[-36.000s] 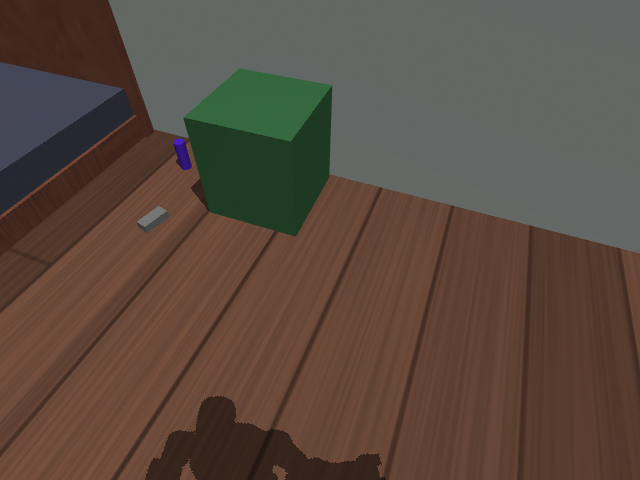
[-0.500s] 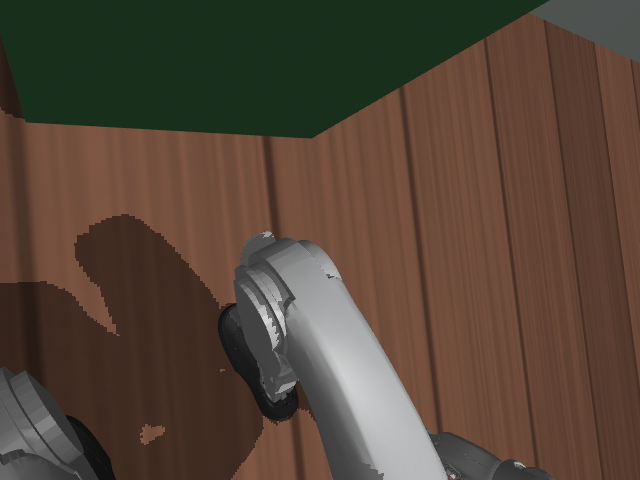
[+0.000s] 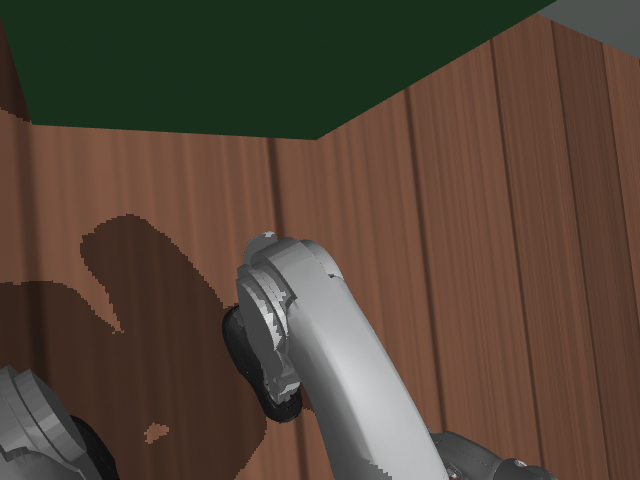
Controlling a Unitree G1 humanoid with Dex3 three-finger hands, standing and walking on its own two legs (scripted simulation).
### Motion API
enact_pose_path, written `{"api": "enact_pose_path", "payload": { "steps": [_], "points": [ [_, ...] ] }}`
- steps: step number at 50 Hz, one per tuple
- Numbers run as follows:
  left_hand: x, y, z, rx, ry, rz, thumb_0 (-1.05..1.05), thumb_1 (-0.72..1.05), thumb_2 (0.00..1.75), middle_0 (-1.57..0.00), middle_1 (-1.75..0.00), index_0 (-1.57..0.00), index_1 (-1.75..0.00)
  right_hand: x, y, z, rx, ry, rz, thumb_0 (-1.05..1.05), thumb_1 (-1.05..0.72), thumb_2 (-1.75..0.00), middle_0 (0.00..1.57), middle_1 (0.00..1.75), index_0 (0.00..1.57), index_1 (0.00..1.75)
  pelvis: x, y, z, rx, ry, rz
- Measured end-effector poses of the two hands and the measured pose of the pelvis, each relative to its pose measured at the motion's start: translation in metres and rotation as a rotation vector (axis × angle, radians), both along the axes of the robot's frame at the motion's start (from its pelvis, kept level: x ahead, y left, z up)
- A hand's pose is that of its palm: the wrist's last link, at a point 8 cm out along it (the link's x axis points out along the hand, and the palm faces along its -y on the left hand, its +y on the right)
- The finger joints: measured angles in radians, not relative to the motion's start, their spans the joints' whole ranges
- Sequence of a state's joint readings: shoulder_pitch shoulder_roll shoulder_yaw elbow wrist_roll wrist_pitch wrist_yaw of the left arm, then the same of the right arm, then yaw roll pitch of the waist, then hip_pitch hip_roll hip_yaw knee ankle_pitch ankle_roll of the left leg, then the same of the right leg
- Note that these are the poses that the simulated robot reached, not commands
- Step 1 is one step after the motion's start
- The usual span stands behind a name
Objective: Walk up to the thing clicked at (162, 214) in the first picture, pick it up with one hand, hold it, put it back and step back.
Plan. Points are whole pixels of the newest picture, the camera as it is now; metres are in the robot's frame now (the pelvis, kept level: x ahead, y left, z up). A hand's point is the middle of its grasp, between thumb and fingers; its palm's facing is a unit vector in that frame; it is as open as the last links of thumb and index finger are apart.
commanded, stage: settle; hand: left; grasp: from above
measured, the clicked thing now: out of the picture +0.45 +0.32 -0.29
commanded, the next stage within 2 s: lift in 0.70 s
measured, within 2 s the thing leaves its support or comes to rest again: leaves its support in 0.30 s
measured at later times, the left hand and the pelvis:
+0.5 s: hand out of the picture +0.46 +0.33 -0.21, palm faces +0.03 -0.44 -0.90, open 8.3 cm; pelvis +0.00 +0.00 +0.01, yaw +1 degrees
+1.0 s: hand out of the picture +0.45 +0.32 -0.14, palm faces -0.01 -0.45 -0.89, open 8.3 cm; pelvis -0.01 -0.01 +0.03, yaw +3 degrees
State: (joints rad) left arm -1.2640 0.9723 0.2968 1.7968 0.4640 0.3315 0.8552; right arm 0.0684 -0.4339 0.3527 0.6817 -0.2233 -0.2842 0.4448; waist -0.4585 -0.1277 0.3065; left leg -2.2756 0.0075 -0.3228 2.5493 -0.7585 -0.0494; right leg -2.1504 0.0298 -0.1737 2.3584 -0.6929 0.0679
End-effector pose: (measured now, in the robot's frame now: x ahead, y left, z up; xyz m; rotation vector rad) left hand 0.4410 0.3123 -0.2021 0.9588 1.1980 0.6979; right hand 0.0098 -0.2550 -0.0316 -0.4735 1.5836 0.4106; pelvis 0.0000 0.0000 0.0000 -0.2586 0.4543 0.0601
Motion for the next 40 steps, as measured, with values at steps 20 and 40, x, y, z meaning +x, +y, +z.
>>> {"api": "enact_pose_path", "payload": {
  "steps": [20,40],
  "points": [
    [0.006,0.015,0.025,0.0,-0.042,0.037,0.02,0.31,0.2,-0.81,-0.28,-0.85,-0.27,0.005,-0.003,-0.004,0.022,0.003,-0.039,0.0,-0.9,-0.89,0.2,0.3,0.2,0.29,-0.001,-0.002,0.008,0.017,0.033,0.005],
    [-0.002,0.013,0.1,0.021,0.005,-0.014,0.02,0.29,0.21,-0.83,-0.26,-0.88,-0.24,-0.019,-0.024,0.001,-0.001,-0.057,-0.159,0.0,-0.89,-0.89,0.2,0.3,0.2,0.29,-0.011,-0.01,0.025,0.06,0.065,0.0]
  ]
}}
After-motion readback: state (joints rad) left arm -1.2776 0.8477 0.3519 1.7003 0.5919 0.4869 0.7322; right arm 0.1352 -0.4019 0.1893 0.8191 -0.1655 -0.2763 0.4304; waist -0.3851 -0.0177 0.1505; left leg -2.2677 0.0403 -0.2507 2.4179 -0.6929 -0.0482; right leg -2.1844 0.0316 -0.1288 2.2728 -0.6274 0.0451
